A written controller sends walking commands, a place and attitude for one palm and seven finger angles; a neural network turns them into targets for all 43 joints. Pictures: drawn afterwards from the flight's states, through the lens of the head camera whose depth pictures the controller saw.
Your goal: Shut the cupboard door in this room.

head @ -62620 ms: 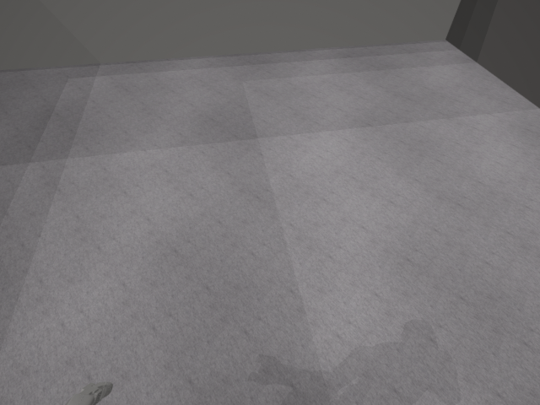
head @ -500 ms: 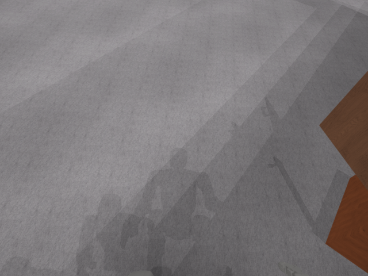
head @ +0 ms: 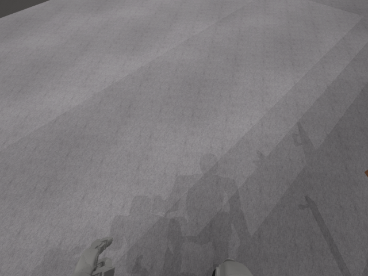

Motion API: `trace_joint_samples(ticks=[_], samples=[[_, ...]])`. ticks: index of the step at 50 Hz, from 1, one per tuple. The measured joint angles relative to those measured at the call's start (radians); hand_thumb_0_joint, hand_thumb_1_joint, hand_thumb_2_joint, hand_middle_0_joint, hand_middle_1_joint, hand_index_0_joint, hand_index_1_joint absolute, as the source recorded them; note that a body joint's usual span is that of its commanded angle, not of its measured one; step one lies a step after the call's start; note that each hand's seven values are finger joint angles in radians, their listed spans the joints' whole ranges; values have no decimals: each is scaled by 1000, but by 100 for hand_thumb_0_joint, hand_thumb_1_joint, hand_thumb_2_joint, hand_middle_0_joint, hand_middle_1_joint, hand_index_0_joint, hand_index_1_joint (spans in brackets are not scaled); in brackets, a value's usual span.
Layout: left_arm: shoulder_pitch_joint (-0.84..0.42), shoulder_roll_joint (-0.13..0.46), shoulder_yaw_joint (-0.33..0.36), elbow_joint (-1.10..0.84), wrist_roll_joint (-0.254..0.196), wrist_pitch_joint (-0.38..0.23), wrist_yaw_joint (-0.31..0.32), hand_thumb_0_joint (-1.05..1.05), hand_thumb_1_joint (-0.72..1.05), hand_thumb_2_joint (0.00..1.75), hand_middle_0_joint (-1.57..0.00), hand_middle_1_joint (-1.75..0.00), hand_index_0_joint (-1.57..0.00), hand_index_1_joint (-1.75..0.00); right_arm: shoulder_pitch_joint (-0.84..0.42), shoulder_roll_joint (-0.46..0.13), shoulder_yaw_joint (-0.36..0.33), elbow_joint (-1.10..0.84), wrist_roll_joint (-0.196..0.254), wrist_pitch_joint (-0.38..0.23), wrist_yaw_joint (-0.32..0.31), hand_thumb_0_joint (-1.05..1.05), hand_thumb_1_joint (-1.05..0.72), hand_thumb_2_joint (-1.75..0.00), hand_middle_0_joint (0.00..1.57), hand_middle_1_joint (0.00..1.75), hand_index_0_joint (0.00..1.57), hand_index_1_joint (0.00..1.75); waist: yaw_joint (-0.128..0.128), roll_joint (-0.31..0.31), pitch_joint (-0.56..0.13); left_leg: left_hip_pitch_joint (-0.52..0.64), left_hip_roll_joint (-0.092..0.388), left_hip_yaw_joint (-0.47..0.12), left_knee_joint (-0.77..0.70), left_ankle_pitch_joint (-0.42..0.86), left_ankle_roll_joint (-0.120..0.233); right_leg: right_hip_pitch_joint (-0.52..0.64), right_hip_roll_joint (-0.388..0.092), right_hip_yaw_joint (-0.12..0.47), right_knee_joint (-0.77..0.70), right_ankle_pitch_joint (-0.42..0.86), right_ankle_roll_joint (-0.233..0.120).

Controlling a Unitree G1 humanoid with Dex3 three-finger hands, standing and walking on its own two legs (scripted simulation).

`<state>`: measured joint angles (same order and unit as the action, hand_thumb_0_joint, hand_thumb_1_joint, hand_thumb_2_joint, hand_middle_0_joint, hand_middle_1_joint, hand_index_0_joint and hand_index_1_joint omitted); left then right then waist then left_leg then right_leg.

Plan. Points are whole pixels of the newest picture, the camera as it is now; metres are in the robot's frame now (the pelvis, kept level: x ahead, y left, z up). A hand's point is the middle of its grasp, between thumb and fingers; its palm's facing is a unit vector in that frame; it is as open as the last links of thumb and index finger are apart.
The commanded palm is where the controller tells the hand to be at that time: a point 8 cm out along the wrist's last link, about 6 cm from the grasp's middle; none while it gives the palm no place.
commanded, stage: walk to a spot facing it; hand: left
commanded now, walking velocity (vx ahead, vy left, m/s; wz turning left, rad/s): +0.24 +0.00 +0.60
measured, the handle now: out of the picture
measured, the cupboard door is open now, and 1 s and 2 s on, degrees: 53 53 53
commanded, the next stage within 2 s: turn to face it in 0.28 s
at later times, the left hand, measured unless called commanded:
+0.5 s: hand out of the picture +0.13 +0.25 -0.18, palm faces +0.32 -0.92 -0.21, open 7.3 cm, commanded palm none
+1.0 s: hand (109, 218) +0.28 +0.22 -0.14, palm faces +0.06 -0.97 -0.25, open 7.4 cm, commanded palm none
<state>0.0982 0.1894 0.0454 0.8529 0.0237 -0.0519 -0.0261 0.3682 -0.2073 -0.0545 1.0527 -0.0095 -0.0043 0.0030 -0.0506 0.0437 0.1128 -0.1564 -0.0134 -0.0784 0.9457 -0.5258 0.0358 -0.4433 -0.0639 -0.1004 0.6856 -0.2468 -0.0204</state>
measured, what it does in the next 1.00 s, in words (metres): walks ahead: left foot, then right foot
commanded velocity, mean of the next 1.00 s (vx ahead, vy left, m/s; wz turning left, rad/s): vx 0.01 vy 0.00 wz -0.18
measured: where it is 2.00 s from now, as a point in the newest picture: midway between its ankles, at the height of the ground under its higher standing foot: (181, 256)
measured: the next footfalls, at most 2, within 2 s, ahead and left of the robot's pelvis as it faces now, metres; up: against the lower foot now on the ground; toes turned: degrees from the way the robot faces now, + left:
left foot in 0.40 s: +0.24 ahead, +0.14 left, +0.00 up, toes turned +22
right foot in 0.86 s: +0.25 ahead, -0.07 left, +0.00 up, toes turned -1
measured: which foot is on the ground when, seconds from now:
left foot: up 0.00-0.38, down 0.40-0.88, up 0.90-1.00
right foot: down 0.00-0.40, up 0.42-0.84, down 0.86-1.00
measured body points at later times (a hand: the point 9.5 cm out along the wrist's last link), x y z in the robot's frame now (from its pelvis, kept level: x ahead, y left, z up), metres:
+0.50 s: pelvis +0.16 +0.04 +0.00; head +0.21 +0.09 +0.45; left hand +0.12 +0.29 -0.16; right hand +0.37 -0.16 -0.11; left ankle +0.20 +0.12 -0.72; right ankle +0.11 -0.12 -0.64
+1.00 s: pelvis +0.23 +0.03 +0.01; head +0.27 +0.01 +0.46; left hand +0.27 +0.27 -0.12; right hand +0.30 -0.24 -0.14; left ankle +0.18 +0.14 -0.65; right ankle +0.21 -0.07 -0.72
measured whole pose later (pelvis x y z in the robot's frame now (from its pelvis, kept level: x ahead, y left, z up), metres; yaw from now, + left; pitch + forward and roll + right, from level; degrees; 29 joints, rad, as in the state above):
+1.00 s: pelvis +0.23 +0.03 +0.01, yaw +0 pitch +1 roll +0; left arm 0.24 0.17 0.06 0.92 0.02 0.03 0.01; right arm 0.17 -0.25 -0.07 0.96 -0.01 0.07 -0.02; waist 0.01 0.04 0.08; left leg -0.45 0.06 0.08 1.07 -0.48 -0.04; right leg -0.28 0.02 -0.04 0.58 -0.32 -0.04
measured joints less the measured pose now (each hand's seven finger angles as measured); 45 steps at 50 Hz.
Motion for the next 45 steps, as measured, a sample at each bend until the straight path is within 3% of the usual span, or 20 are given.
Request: trace_joint_samples(ticks=[3, 6, 12, 16, 19, 20, 21, 24, 26, 29, 32, 36, 41, 43, 45], samples=[[32, -21, -3, 11, 2, 4, 19, 0, 91, 90, -20, -30, -21, -30, -38, -7, -8, -15, -3, 8, 6, 1, -91, -90, 20, 30, 20, 30, 3, -6, 8, -198, 13, 44, 299, 108, 1, 86, -12, -39, -68, -2, -1], [82, -35, -4, 44, 4, 10, 28, 0, 90, 90, -20, -30, -21, -30, -77, -15, -16, -48, -6, 18, 15, 1, -91, -90, 20, 30, 20, 30, -3, -14, -10, -337, 48, 82, 316, 183, -18, 169, -20, -85, -158, -1, 1], [145, -5, 15, 84, -1, 12, 42, 0, 93, 90, -20, -30, -21, -30, -166, -13, -18, -107, -10, 38, 29, 0, -91, -90, 20, 29, 20, 30, 11, -40, -21, -446, 93, 137, 104, 248, -54, 288, -29, -181, -242, -37, 17], [165, 13, 14, 94, 0, 21, 39, 0, 92, 90, -20, -30, -21, -30, -225, -15, -8, -140, -10, 38, 39, 0, -91, -90, 20, 29, 20, 30, 34, -57, -2, -402, 89, 178, -113, 253, -48, 332, -46, -235, -207, -104, 44], [189, 25, 15, 89, -3, 31, 36, 0, 91, 90, -20, -30, -21, -30, -253, -21, 1, -173, -13, 27, 45, 0, -91, -90, 20, 29, 20, 30, 51, -76, 8, -317, 55, 201, -268, 309, -29, 333, -86, -255, -93, -192, 74], [198, 27, 15, 89, -6, 38, 35, 0, 91, 90, -20, -30, -21, -30, -257, -28, 3, -186, -17, 16, 45, 0, -91, -90, 20, 30, 20, 30, 53, -73, 3, -299, 47, 198, -293, 350, 14, 300, -103, -245, 0, -220, 78], [189, 34, 14, 92, -12, 50, 36, 0, 91, 90, -20, -30, -21, -30, -267, -28, 6, -193, -17, 6, 39, 0, -91, -90, 20, 30, 20, 30, 52, -80, 7, -314, 36, 195, -257, 324, 44, 243, -107, -186, 132, -283, 82], [154, 48, 13, 93, -17, 78, 51, 1, 91, 90, -20, -30, -20, -30, -289, -19, 28, -197, -13, -2, 14, 0, -91, -90, 20, 30, 20, 30, 71, -90, 21, -290, 25, 197, -243, 256, 62, 95, -55, -10, 419, -342, 70], [139, 45, 10, 97, -14, 82, 53, 1, 91, 90, -20, -30, -20, -30, -291, -8, 38, -192, -14, -2, -4, 0, -91, -90, 20, 30, 20, 30, 78, -82, 11, -250, 28, 201, -295, 265, 48, 35, -35, 41, 464, -287, 68], [130, 36, 5, 101, -11, 85, 48, 1, 91, 90, -19, -30, -20, -30, -284, 16, 52, -173, -15, -7, -19, 0, -91, -90, 20, 30, 20, 30, 82, -70, -10, -182, 28, 216, -386, 290, 51, 2, -22, 90, 394, -204, 65], [135, 22, 6, 103, -9, 97, 39, 1, 91, 90, -19, -30, -20, -30, -271, 41, 60, -150, -14, 1, -20, 0, -91, -90, 20, 30, 20, 30, 85, -54, -36, -131, 42, 237, -438, 295, 48, 0, -10, 103, 310, -172, 65], [146, 6, 13, 104, -5, 116, 27, 0, 91, 90, -19, -30, -20, -30, -251, 63, 51, -131, -13, 17, -19, 0, -91, -90, 21, 30, 21, 30, 80, -33, -53, -95, 71, 276, -447, 273, 35, 26, 6, 76, 212, -162, 65], [148, -7, 22, 94, -1, 120, 16, 0, 91, 90, -19, -30, -20, -30, -229, 40, 25, -119, -15, 26, -18, -1, -92, -90, 21, 30, 21, 30, 65, -19, -50, -87, 107, 338, -393, 220, 11, 90, 27, 28, 84, -129, 57], [151, -9, 24, 82, -1, 113, 12, 1, 91, 90, -19, -30, -20, -30, -213, 23, 14, -111, -13, 32, -18, -1, -92, -90, 21, 30, 21, 30, 65, -17, -50, -97, 122, 362, -341, 185, -5, 137, 36, 16, -14, -45, 47], [151, -13, 24, 76, 5, 96, 14, 0, 91, 90, -20, -30, -20, -30, -201, -1, -2, -102, -7, 43, -18, -1, -92, -90, 21, 30, 21, 30, 69, -5, -55, -137, 139, 353, -244, 110, -31, 156, 57, 28, -58, -111, 9]])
